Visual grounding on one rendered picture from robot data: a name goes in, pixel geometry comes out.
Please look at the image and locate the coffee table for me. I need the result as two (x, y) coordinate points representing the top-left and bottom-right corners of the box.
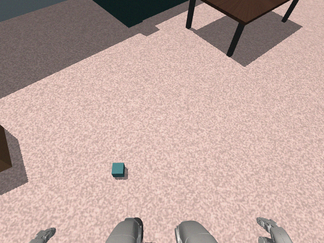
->
(186, 0), (299, 57)

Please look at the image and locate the left robot hand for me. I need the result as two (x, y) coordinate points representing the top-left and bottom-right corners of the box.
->
(29, 227), (56, 243)

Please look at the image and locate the right robot hand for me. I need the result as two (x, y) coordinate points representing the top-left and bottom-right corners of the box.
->
(256, 217), (293, 243)

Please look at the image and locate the sofa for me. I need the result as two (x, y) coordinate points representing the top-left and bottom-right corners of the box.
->
(93, 0), (189, 28)

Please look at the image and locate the left robot foot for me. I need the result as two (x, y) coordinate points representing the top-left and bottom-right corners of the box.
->
(134, 217), (143, 242)

